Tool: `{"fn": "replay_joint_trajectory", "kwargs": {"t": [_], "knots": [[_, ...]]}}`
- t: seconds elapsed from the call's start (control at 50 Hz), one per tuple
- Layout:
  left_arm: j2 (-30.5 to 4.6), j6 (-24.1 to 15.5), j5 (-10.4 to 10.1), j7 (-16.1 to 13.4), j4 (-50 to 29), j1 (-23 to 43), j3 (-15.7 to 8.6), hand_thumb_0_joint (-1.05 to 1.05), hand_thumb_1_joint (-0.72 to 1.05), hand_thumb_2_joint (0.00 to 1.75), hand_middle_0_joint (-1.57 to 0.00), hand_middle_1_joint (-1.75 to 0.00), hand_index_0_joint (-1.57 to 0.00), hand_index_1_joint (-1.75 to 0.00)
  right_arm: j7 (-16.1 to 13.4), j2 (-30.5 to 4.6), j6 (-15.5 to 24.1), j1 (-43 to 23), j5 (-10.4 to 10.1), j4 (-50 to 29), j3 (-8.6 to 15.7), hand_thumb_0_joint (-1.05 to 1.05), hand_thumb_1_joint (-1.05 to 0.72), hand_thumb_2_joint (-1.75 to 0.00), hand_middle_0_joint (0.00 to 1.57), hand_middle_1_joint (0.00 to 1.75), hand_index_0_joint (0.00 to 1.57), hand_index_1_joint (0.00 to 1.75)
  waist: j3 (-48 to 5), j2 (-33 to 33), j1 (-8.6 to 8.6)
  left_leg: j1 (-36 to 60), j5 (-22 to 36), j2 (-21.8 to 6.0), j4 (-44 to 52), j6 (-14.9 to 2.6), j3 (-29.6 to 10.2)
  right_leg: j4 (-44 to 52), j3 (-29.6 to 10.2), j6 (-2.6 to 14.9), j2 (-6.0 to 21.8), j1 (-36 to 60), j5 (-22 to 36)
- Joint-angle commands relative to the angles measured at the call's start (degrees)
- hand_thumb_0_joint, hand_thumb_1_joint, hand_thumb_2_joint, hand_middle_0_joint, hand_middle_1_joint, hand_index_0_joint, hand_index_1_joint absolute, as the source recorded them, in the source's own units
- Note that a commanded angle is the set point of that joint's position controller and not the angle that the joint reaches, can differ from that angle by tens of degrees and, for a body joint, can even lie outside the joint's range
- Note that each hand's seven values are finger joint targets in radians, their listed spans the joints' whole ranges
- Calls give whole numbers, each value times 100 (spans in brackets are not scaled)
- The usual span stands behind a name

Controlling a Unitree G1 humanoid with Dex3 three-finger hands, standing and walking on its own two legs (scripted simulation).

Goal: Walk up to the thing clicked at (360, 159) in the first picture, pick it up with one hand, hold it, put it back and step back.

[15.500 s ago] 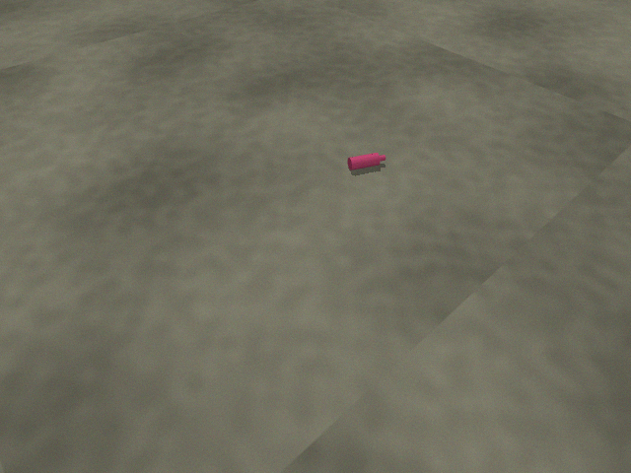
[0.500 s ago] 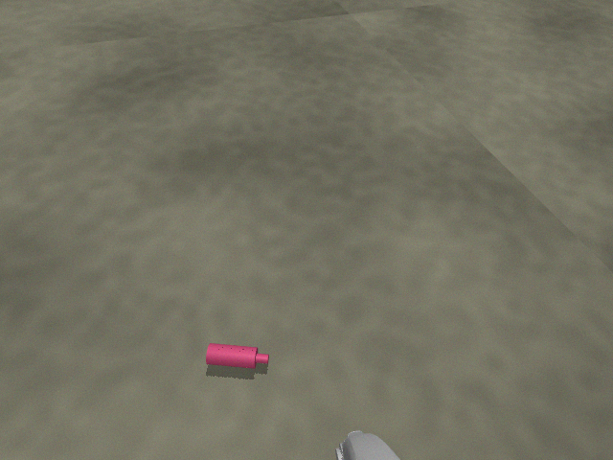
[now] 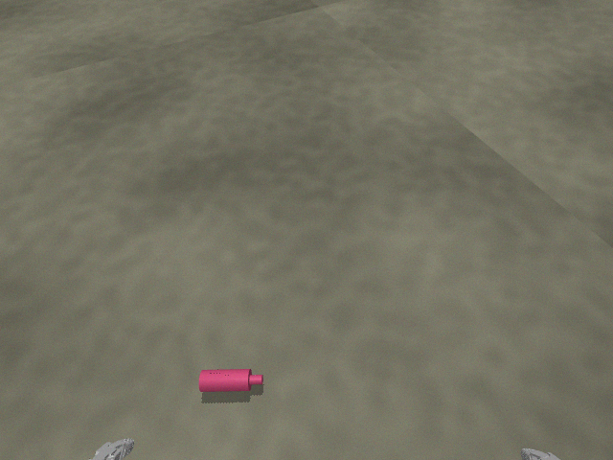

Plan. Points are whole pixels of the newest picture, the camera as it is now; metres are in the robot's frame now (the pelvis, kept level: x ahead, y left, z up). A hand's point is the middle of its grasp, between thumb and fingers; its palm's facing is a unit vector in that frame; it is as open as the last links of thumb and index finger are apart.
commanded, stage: stand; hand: left
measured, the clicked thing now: (232, 380) +0.47 +0.27 -0.74
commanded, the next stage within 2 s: none
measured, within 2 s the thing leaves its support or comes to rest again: neither
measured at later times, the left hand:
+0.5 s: hand out of the picture +0.11 +0.27 -0.14, palm faces -0.01 -0.94 -0.34, open 7.4 cm
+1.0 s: hand out of the picture +0.08 +0.29 -0.14, palm faces -0.02 -0.94 -0.34, open 7.3 cm
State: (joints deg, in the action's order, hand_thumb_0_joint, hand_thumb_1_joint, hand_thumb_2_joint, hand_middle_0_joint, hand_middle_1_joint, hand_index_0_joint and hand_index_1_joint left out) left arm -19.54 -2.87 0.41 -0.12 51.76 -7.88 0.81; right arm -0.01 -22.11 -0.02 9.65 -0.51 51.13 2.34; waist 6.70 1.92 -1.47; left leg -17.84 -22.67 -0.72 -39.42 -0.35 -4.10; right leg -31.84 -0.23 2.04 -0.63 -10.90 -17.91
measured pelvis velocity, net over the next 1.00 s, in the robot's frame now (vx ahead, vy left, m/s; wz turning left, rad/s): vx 0.01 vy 0.03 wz -0.01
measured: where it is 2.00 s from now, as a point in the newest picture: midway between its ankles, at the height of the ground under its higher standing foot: outside the picture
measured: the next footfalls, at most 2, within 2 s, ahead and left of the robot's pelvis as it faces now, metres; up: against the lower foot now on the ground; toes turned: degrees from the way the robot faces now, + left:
left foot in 0.04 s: +0.08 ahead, +0.16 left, +0.00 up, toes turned -2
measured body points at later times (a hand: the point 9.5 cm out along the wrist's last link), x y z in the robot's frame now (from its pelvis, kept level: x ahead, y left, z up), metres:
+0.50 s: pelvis +0.02 +0.02 +0.01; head +0.03 +0.02 +0.46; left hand +0.11 +0.32 -0.12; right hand +0.12 -0.28 -0.11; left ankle +0.04 +0.16 -0.73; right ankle -0.01 -0.10 -0.73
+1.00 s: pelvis +0.01 +0.03 +0.01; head +0.02 +0.03 +0.46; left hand +0.08 +0.33 -0.12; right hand +0.08 -0.27 -0.12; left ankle +0.04 +0.16 -0.73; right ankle -0.01 -0.10 -0.73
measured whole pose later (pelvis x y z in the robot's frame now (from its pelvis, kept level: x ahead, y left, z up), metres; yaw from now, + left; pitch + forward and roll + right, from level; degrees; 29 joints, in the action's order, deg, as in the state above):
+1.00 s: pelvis +0.01 +0.03 +0.01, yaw -1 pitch -3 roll +0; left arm -20.1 -0.7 0.2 0.5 66.2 -6.5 -0.7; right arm 0.5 -19.9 0.9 5.0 0.7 66.6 0.1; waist 3.1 0.3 0.1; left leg -8.3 -7.5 -0.5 -18.3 0.9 -1.3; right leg -18.4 -1.4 -0.9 0.5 -4.3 -11.6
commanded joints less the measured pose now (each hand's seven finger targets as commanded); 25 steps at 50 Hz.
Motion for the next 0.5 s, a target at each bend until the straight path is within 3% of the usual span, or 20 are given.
{"fn": "replay_joint_trajectory", "kwargs": {"t": [0.0, 0.02, 0.06, 0.08, 0.1, 0.12, 0.16, 0.22, 0.24, 0.28, 0.4, 0.48], "knots": [[-1469, 10, -94, -124, -229, 212, -448, 0, 90, 90, -20, -30, -20, -30, -65, -920, 182, 348, 77, 18, 269, 0, -90, -90, 20, 30, 20, 30, -972, -1082, -3, 1216, 2273, -104, 1586, -2, 118, 267, -505, 183, 858, 79, 2893], [-1334, 37, -135, -122, -199, 97, -402, 0, 90, 90, -20, -30, -20, -30, -62, -1065, 205, 71, 124, 14, 269, 0, -90, -90, 20, 30, 20, 30, -978, -726, 157, 1485, 3148, -332, 1391, -65, -222, 342, -531, 61, 729, -195, 2482], [-1200, 81, -148, -108, -65, 31, -360, 0, 90, 90, -20, -30, -20, -30, -53, -1170, 249, -364, 149, -6, 201, 0, -90, -90, 20, 30, 20, 30, -909, -438, 316, 1473, 2699, -830, 1454, -283, -674, 755, -640, 14, 502, -381, 873], [-1179, 106, -139, -90, -7, 141, -334, 0, 90, 90, -20, -30, -20, -30, -30, -1271, 227, -607, 98, 67, 207, 0, -90, -90, 20, 30, 20, 30, -632, -226, 363, 861, 2100, -710, 1453, -251, -532, 1143, -598, 18, 512, -101, 563], [-1290, 87, -74, -71, 70, 413, -343, 0, 90, 90, -20, -30, -20, -30, -19, -1153, 217, -655, 77, 193, 186, 0, -90, -90, 20, 30, 20, 30, -553, -161, 199, 714, 1723, -583, 1559, -162, -398, 1205, -717, 32, 645, 55, 602], [-1355, 51, -24, -54, 113, 615, -371, 0, 90, 90, -20, -30, -20, -30, 0, -1000, 231, -540, 45, 318, 124, 0, -90, -90, 20, 30, 20, 30, -524, -230, 108, 738, 1916, -524, 1636, -85, -297, 1130, -767, 51, 714, 196, 975], [-1325, 21, -38, -37, 238, 511, -370, 0, 90, 90, -20, -30, -20, -30, -12, -1063, 265, -464, 70, 446, 88, 0, -90, -90, 20, 30, 20, 30, -823, -11, 109, 1151, 2728, -606, 1611, -79, -275, 996, -669, 22, 716, 354, 1897], [-1320, -1, -74, -41, 427, 479, -356, 0, 90, 90, -20, -30, -20, -30, -28, -996, 277, -556, 44, 613, 74, 0, -90, -90, 20, 30, 20, 30, -1026, -150, 137, 1373, 3204, -624, 1566, -99, -204, 1093, -564, -42, 747, 584, 2617], [-1335, 5, -75, -38, 475, 569, -368, 0, 90, 90, -20, -30, -20, -30, -40, -995, 271, -550, 49, 651, 61, 0, -90, -90, 20, 30, 20, 30, -1080, -152, 100, 1422, 3206, -666, 1660, -104, -197, 1089, -554, -48, 710, 602, 2446], [-1301, 20, -86, -46, 571, 566, -369, 0, 90, 90, -20, -30, -20, -30, -50, -972, 271, -618, 51, 705, 43, 0, -90, -90, 20, 30, 20, 30, -1154, -235, 135, 1389, 3386, -664, 1673, -95, -171, 1118, -472, -70, 696, 805, 2675], [-1274, 60, -45, -35, 808, 657, -352, 0, 90, 90, -20, -30, -20, -30, -41, -968, 220, -924, 58, 846, 10, 0, -90, -90, 20, 30, 20, 30, -905, -94, 110, 1460, 2629, -671, 1961, -62, -161, 1505, -522, -82, 690, 500, 1815], [-1272, 62, -38, -27, 935, 643, -348, 0, 90, 90, -20, -30, -20, -30, -40, -983, 210, -953, 66, 938, -2, 0, -90, -90, 20, 30, 20, 30, -905, -81, 104, 1467, 2496, -680, 2087, -59, -157, 1605, -556, -97, 702, 494, 1664]]}}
